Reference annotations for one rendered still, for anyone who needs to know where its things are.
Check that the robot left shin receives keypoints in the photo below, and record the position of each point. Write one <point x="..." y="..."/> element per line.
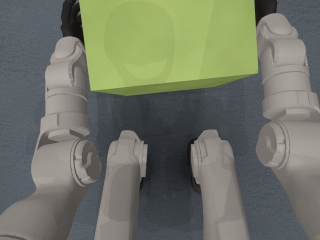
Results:
<point x="113" y="146"/>

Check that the carton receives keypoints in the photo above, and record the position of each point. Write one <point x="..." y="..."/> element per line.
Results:
<point x="136" y="47"/>

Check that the robot left upper arm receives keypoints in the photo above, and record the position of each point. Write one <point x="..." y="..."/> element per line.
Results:
<point x="62" y="173"/>

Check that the robot left foot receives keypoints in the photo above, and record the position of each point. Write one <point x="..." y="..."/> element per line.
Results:
<point x="141" y="183"/>

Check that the robot left forearm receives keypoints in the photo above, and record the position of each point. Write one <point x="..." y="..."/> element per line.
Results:
<point x="66" y="115"/>

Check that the right robot hand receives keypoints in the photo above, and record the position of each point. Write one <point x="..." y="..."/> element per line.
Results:
<point x="263" y="8"/>

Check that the left robot hand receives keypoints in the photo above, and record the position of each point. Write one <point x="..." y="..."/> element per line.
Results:
<point x="71" y="21"/>

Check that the robot right forearm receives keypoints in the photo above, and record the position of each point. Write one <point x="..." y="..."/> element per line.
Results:
<point x="284" y="72"/>

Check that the robot right upper arm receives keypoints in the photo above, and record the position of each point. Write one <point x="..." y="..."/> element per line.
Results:
<point x="292" y="150"/>

